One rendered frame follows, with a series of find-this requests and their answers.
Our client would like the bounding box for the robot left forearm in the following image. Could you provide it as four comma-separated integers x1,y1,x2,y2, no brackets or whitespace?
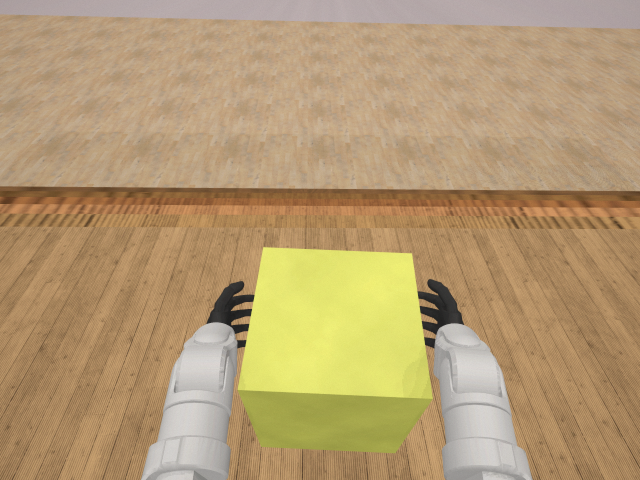
141,322,237,480

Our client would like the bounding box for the robot right hand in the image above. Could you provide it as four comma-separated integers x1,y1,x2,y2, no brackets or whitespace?
417,279,464,348

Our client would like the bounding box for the carton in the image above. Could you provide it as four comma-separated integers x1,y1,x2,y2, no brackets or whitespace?
238,247,433,453

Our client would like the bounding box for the robot left hand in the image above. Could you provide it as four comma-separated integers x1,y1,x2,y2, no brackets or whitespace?
206,281,255,348

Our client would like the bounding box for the robot right forearm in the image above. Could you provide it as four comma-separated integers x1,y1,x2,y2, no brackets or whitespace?
433,323,533,480

